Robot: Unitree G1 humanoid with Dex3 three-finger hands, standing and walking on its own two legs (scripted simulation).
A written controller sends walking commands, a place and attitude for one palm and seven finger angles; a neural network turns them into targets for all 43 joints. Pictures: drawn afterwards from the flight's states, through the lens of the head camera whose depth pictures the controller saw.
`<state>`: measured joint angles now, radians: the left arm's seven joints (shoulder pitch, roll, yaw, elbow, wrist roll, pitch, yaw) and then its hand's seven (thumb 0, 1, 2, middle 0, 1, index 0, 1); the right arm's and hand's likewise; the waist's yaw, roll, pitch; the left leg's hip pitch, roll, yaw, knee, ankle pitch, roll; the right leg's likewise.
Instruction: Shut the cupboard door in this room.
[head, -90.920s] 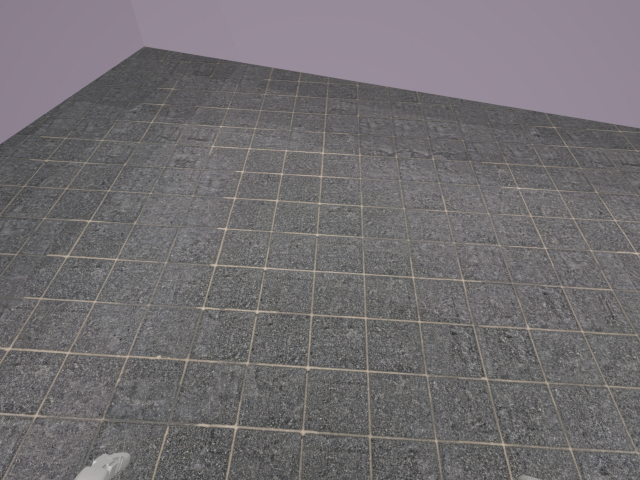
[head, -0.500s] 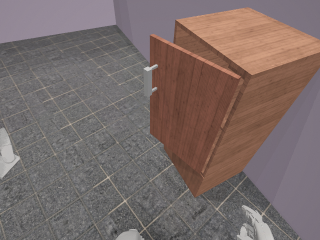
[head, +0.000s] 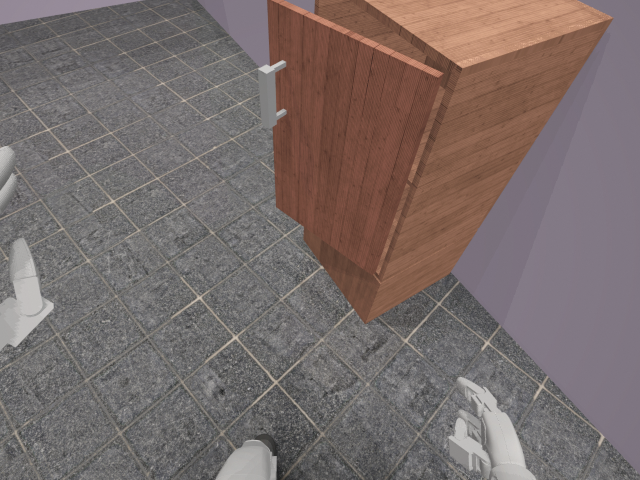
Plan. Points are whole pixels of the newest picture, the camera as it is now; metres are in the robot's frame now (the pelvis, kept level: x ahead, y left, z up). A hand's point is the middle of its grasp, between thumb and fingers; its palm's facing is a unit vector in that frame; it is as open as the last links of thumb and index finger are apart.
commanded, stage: stop stepping back and stand still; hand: left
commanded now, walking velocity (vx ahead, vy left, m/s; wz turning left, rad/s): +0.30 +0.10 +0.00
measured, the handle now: (275, 94) +0.83 +0.16 -0.02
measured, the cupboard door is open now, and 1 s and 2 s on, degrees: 18 18 18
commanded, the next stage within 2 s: let the arm hang, fingers relaxed in 1.16 s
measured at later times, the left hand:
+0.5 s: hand out of the picture +0.12 +0.30 +0.20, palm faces +0.36 -0.81 -0.47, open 7.4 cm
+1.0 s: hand out of the picture +0.11 +0.35 +0.20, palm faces +0.32 -0.81 -0.49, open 7.4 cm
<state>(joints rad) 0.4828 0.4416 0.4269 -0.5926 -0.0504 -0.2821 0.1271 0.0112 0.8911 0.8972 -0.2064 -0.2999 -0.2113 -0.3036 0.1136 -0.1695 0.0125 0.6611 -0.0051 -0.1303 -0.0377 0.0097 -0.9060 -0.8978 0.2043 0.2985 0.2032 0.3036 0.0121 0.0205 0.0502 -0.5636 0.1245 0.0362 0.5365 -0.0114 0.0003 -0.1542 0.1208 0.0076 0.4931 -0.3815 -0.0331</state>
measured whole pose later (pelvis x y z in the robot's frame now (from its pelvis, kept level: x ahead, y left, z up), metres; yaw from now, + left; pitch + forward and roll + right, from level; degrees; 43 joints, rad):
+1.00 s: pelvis -0.10 +0.11 +0.02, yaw -2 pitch +2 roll -2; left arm 0.60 0.49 0.46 -0.61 -0.04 -0.24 0.15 0.01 0.89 0.90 -0.21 -0.30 -0.21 -0.30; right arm 0.22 -0.16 0.04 0.60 -0.01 -0.14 -0.05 0.01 -0.91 -0.90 0.20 0.30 0.20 0.30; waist -0.05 -0.05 0.00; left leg -0.35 -0.01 0.04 0.47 -0.16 0.05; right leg -0.18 0.04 -0.01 0.41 -0.27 -0.01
